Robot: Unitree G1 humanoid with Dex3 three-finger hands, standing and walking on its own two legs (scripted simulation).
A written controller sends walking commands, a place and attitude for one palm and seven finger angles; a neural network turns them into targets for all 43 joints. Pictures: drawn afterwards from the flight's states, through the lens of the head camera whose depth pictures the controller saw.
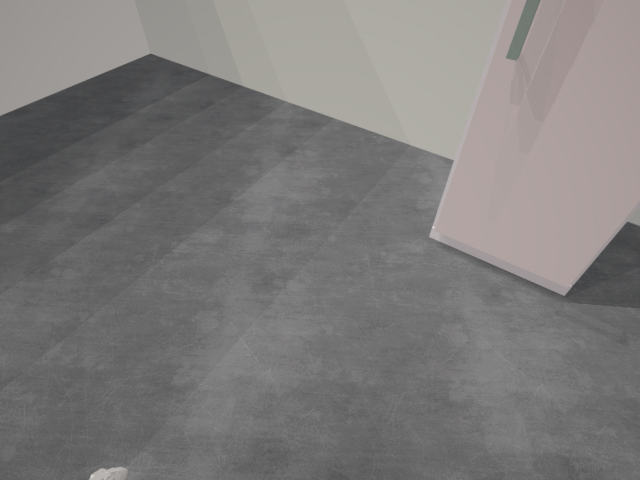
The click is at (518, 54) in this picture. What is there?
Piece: fridge door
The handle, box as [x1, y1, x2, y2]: [506, 0, 540, 60]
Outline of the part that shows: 540,0 526,0 506,56 507,58 515,60 518,57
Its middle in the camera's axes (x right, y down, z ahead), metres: +0.52 -0.62 +0.89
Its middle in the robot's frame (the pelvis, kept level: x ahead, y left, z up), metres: +1.13 -0.46 +0.25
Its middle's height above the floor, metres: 1.02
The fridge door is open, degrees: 0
